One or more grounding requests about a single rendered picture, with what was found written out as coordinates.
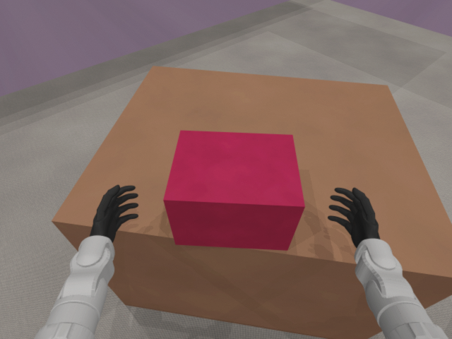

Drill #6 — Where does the robot right forearm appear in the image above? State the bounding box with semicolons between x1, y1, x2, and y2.
355;239;448;339

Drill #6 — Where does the carton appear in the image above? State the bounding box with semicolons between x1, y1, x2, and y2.
163;130;305;251

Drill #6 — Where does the right robot hand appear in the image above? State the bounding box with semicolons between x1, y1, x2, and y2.
328;188;380;248

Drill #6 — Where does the left robot hand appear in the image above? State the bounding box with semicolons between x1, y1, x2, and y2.
90;185;138;243

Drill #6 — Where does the robot left forearm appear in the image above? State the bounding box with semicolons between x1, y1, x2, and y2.
34;235;115;339

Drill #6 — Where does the pedestal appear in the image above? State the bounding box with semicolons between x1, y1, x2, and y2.
52;66;452;339

